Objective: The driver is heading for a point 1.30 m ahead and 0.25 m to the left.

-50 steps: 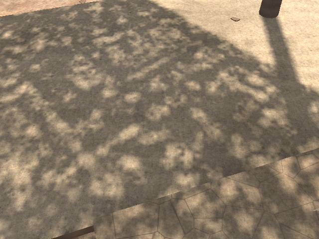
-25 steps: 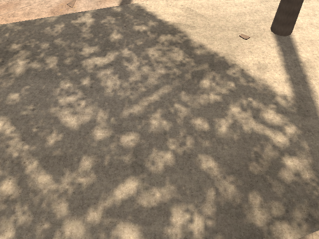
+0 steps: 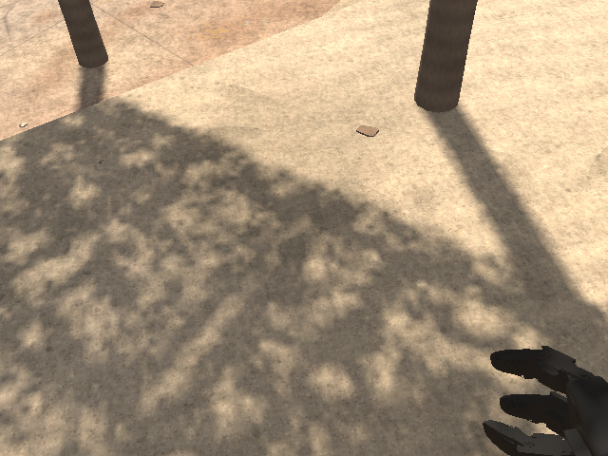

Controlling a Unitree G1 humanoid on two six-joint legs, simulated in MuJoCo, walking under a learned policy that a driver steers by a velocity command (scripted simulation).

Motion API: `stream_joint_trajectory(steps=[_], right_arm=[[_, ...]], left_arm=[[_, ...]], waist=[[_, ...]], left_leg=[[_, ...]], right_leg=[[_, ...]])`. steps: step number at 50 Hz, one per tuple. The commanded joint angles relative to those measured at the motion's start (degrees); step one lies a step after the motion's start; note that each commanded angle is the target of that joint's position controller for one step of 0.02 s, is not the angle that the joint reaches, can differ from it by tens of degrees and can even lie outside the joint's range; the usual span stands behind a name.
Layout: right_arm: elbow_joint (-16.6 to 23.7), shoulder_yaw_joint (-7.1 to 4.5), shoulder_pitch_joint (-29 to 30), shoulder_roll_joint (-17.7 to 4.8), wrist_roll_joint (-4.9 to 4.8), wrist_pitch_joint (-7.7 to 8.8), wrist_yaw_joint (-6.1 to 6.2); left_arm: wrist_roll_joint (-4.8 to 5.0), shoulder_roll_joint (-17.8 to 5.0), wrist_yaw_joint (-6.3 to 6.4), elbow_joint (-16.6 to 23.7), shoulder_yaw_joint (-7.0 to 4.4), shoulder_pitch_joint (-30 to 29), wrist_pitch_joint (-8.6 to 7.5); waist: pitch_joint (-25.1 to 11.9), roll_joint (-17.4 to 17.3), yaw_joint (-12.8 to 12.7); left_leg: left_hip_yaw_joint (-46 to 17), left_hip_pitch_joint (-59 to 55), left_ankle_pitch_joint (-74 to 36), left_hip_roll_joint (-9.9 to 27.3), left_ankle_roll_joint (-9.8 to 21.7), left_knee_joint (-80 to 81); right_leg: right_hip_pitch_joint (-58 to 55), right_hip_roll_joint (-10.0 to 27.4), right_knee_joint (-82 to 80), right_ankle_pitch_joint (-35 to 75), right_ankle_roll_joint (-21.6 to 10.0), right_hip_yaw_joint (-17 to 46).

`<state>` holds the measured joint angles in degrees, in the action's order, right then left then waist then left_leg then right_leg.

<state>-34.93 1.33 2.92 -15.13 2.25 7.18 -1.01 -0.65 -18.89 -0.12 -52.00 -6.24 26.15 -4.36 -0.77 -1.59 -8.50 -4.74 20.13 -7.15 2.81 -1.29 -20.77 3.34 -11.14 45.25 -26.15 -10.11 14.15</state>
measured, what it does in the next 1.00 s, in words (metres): walks ahead, turning left: right foot, then left foot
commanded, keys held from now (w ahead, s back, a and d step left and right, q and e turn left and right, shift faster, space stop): w+q+shift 0.76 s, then q+shift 0.04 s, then e+shift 0.20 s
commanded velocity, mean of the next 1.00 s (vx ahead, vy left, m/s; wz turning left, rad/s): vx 0.91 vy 0.00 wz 0.41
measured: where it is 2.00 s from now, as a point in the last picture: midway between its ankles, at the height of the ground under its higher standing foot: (281, 237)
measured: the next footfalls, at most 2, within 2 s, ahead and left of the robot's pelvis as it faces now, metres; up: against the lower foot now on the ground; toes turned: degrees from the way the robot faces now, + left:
right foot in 0.34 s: +0.49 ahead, -0.09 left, +0.00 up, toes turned +3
left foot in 0.74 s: +0.87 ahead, +0.19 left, +0.00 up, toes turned +27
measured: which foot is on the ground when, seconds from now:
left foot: down 0.00-0.32, up 0.34-0.72, down 0.74-1.00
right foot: down 0.00-0.00, up 0.02-0.32, down 0.34-0.74, up 0.76-1.00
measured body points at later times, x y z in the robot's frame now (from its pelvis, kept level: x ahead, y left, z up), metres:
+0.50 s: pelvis +0.47 +0.02 -0.02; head +0.47 +0.01 +0.43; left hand +0.53 +0.29 -0.13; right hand +0.54 -0.25 -0.15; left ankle +0.39 +0.13 -0.65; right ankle +0.44 -0.09 -0.75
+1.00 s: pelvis +0.88 +0.15 -0.02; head +0.92 +0.17 +0.43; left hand +0.94 +0.46 -0.11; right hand +1.06 -0.05 -0.15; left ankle +0.84 +0.17 -0.75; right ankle +1.10 +0.08 -0.68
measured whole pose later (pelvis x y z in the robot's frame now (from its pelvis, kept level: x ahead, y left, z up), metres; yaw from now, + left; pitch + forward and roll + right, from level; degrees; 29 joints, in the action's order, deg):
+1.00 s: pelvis +0.88 +0.15 -0.02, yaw +29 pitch +0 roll +1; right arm -46.9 -1.7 -16.9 -14.2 -0.2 4.3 0.3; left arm 0.8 -14.5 0.6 -39.0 -0.6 5.6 -6.0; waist 4.8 1.3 2.4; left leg 1.5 8.5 14.8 -9.4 8.4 -23.0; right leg 42.1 6.6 54.2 -7.1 1.3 2.5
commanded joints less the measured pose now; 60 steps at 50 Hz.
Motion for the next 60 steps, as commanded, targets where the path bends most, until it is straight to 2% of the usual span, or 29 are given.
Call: stream_joint_trajectory(steps=[1, 2, 3, 4, 6, 11, 15, 16, 17, 18, 19, 21, 26, 32, 34, 36, 37, 38, 39, 40, 41, 44, 45, 50, 54, 57, 58, 59, 60], right_arm=[[-8.06, -5.16, -35.56, -11.33, 2.76, 0.02, 1.54], [-7.53, -5.07, -33.47, -11.53, 3.19, -0.16, 0.75], [-7.71, -6.92, -29.33, -12.99, 2.17, -0.27, 1.55], [-8.20, -5.67, -27.48, -6.49, 1.27, -0.08, 1.61], [-12.83, -4.67, -28.36, -5.54, 0.51, 1.26, 1.54], [-13.29, -5.81, -22.97, -7.82, -1.99, 0.46, 0.96], [-14.42, -6.74, -27.79, -12.33, -2.51, 0.02, -0.37], [-14.46, -6.95, -27.82, -13.07, -2.29, -0.02, -0.26], [-13.31, -5.79, -28.11, -7.28, -1.76, -0.04, -0.14], [-11.42, -4.63, -34.71, -1.12, -4.05, -0.79, 0.52], [-10.17, -5.27, -30.85, -5.32, -3.73, -1.48, 0.90], [-10.18, -5.14, -24.49, -4.85, -1.79, -2.84, 0.09], [-7.10, -4.70, -18.57, -0.89, -0.33, -6.75, -1.86], [-1.93, -3.33, -8.10, -1.45, -0.74, -6.11, -4.77], [-3.63, -4.16, -13.09, -4.47, -1.06, -6.03, -4.30], [-8.30, -6.31, -30.53, -9.24, -0.90, -6.19, -3.07], [-11.22, -7.97, -38.40, -12.08, -0.99, -6.42, -1.75], [-11.15, -9.18, -32.63, -15.62, -2.29, -7.27, -0.50], [-7.06, -10.01, -28.20, -22.89, -0.03, -7.59, -0.49], [-5.32, -10.16, -27.92, -20.16, -0.47, -7.68, 0.35], [-6.40, -8.97, -25.40, -15.90, -0.74, -7.11, 1.31], [-6.82, -5.59, -19.39, -8.09, -1.69, -4.14, 1.23], [-4.39, -4.80, -13.80, -5.09, -2.62, -2.23, 0.21], [-8.34, -5.09, -17.60, -7.56, -2.14, -1.28, 2.92], [-8.86, -5.28, -18.78, -8.71, -1.80, -3.26, 4.43], [-5.62, -5.86, -12.66, -8.97, -1.46, -5.53, 5.37], [-3.90, -5.66, -8.62, -8.23, -1.37, -5.84, 5.13], [-2.70, -3.93, -15.08, 0.10, 1.34, -5.86, 3.39], [-2.01, -3.32, -26.25, -1.37, -1.17, -5.30, 1.87]], left_arm=[[1.12, 1.19, 0.60, 7.97, 1.55, -11.44, -0.83], [1.60, 3.89, 2.07, 8.12, 3.10, -0.95, -0.93], [0.19, 1.69, 2.00, 7.60, 3.43, -2.74, -0.32], [-1.76, -2.21, 0.95, 9.54, 2.63, -16.89, -0.22], [-3.12, -0.74, -1.23, 13.83, 3.14, -23.35, -0.57], [-2.16, 1.98, -4.95, 19.40, 6.36, -27.32, -0.24], [-1.73, -4.08, -2.03, 13.60, 3.83, -12.84, -0.34], [-2.47, -6.25, -0.87, 11.71, 2.73, -4.78, -0.58], [-4.20, -10.62, 0.46, 10.99, 1.56, 3.21, -1.08], [-5.36, -12.62, 0.84, 12.18, 1.52, 3.02, -1.00], [-3.26, -10.37, 0.91, 11.84, 1.19, -1.63, -0.33], [-2.29, -2.95, 0.59, 11.12, 2.77, -8.89, -1.13], [0.01, 1.30, 0.05, 6.27, 3.48, -8.34, -3.57], [0.17, -2.87, 0.91, 4.79, 2.75, -9.69, -4.64], [-0.04, -7.38, 1.58, 5.24, 1.67, -7.85, -3.57], [-0.90, -10.81, 2.12, 6.97, 0.67, -11.00, -1.11], [-1.30, -10.35, 1.63, 7.03, 0.64, -11.39, -0.30], [-1.96, -2.23, 0.42, 8.19, 2.56, -12.33, -0.65], [-0.47, -1.32, 0.38, 15.64, 3.61, -5.06, -1.68], [-1.11, -4.51, 0.63, 16.49, 3.91, -11.08, -3.18], [-0.66, -4.94, 0.76, 15.45, 4.17, -11.53, -3.58], [-1.89, -3.16, 0.82, 11.77, 4.66, -6.51, 0.31], [3.35, -6.68, 1.29, 11.69, 2.58, -7.32, -0.67], [1.21, 2.50, -0.19, 14.21, 5.10, -19.73, -2.49], [1.80, -1.47, -3.36, 16.37, 3.12, -22.31, -2.65], [1.14, -6.16, -4.19, 12.64, 0.07, -4.96, -1.82], [0.98, -7.49, -3.39, 10.93, -0.66, 3.82, -1.45], [0.08, -9.40, -2.61, 11.99, -0.03, 0.70, -1.51], [-2.58, -12.46, -2.00, 16.86, -0.21, -6.71, -1.57]], waist=[[-12.29, -5.25, 18.09], [-15.65, -10.69, 11.19], [-15.28, -12.84, 12.46], [-1.03, 1.40, 14.91], [8.43, -1.46, 11.37], [4.33, -3.93, 5.77], [-4.79, 0.67, -1.16], [-9.21, -0.19, -5.60], [-15.72, 6.40, -6.96], [-22.60, 13.58, -1.17], [-18.23, 12.32, -0.47], [-2.12, 5.64, 3.11], [6.51, 6.59, 9.73], [7.51, 3.08, 11.92], [2.40, 5.67, 14.94], [-6.92, 7.00, 24.18], [-9.95, 3.05, 26.85], [-3.31, -11.43, 21.02], [-15.91, -17.22, 13.00], [-15.67, -4.46, 16.41], [-5.53, 3.10, 12.91], [1.57, 9.24, 5.13], [0.61, 6.49, 5.16], [-0.41, 2.75, 10.72], [-2.15, -2.28, 11.99], [-7.97, -3.88, 2.97], [-8.77, 1.19, -2.77], [-8.60, 19.32, 5.57], [-22.26, 19.21, 10.18]], left_leg=[[-10.38, -48.37, -9.14, 15.24, 0.93, -14.29], [-28.73, -50.47, -11.90, 25.09, 8.07, -13.12], [-45.16, -47.15, 33.38, 28.37, 18.97, -1.14], [-36.56, -34.62, 46.61, 20.98, 16.26, 7.91], [-29.96, -21.50, 26.34, 16.15, 14.92, 6.96], [-9.21, 4.16, 5.65, 4.64, 11.20, 17.54], [-3.77, -1.32, -21.21, 3.22, 8.93, -4.15], [-3.86, 4.27, -16.78, 1.36, 7.82, -19.26], [-1.74, 12.19, 12.29, -2.98, 7.24, -40.85], [-1.32, 19.53, 35.40, -4.00, 7.45, -58.80], [0.58, 26.13, 28.49, -2.73, 7.68, -62.31], [1.07, 27.62, 22.71, 1.73, 7.27, -58.02], [1.85, 28.91, 21.14, 5.42, 5.92, -51.41], [13.51, 8.79, 0.11, -0.57, 9.82, -24.17], [16.66, 1.38, 4.59, -5.62, 11.19, -23.15], [14.17, -17.12, 12.15, -8.44, 14.18, -22.14], [10.07, -29.31, 15.55, -8.40, 16.06, -18.21], [-1.99, -31.73, 15.99, -2.28, 17.95, -16.33], [-34.79, -47.80, 12.08, 11.51, 30.67, -6.93], [-43.05, -45.17, 17.35, 13.75, 30.16, 3.62], [-35.75, -33.35, 10.90, 13.65, 26.59, 4.81], [-15.15, -5.55, -21.87, 9.30, 20.60, 3.20], [-14.34, -4.12, -17.26, 9.17, 20.13, 3.67], [6.24, -3.19, -19.16, -1.60, 10.48, 4.10], [7.94, -13.58, -16.55, 0.90, 5.98, -1.44], [8.98, -12.40, -28.40, 2.05, 3.12, -21.55], [10.00, -4.99, -13.70, -2.03, 1.00, -41.52], [8.07, 12.29, 45.34, -11.93, -1.39, -62.56], [-4.45, 20.88, 45.07, -13.75, -2.47, -75.31]], right_leg=[[39.67, 4.36, 41.10, -8.33, 0.58, -2.55], [48.14, 5.92, 49.38, -7.60, 1.64, -5.90], [57.75, 8.68, 53.35, -2.34, 1.91, -7.34], [60.11, 11.77, 44.77, 2.87, 2.63, -4.96], [58.91, 12.33, 35.57, 4.73, 4.60, -1.91], [19.96, 12.88, -0.99, 21.88, 7.34, -15.08], [-6.22, 7.66, -9.70, 19.40, 6.24, -17.07], [-17.23, 11.50, -9.73, 17.05, 5.74, -14.05], [-26.12, 25.07, -12.30, -0.82, 4.31, 0.32], [-28.19, 40.99, -21.33, -9.21, 1.32, 25.56], [-22.65, 38.54, -28.87, -14.11, -0.76, 31.72], [-7.78, 32.19, -29.28, -0.73, -0.03, 12.98], [1.41, 27.68, -35.70, 24.41, 3.33, -9.82], [6.14, 21.73, -38.80, 52.34, 6.56, -29.78], [-0.89, 23.00, -27.60, 78.25, 7.54, -29.90], [0.56, 25.20, -1.66, 86.25, 7.15, -27.98], [8.32, 22.13, 18.88, 67.54, 7.71, -27.77], [26.24, 10.50, 43.57, 5.09, 9.45, -26.52], [44.92, 7.46, 57.43, -4.80, 11.82, -14.86], [49.28, 10.08, 54.08, 0.70, 11.55, -9.27], [47.28, 13.42, 46.97, 4.64, 11.15, -9.59], [28.50, 18.28, 33.05, 4.33, 11.99, -11.42], [29.41, 19.21, 31.54, 4.01, 12.43, -8.94], [23.56, 13.89, -4.27, 36.20, 10.79, -16.89], [22.91, 9.89, -15.21, 44.18, 9.81, -18.12], [8.67, 5.70, -13.35, 34.36, 7.09, -19.39], [-0.04, 9.65, -17.94, 40.76, 4.11, -13.52], [-9.26, 19.31, -13.23, 67.45, -1.63, 4.31], [-19.27, 30.85, -22.01, 51.52, -13.32, 33.31]])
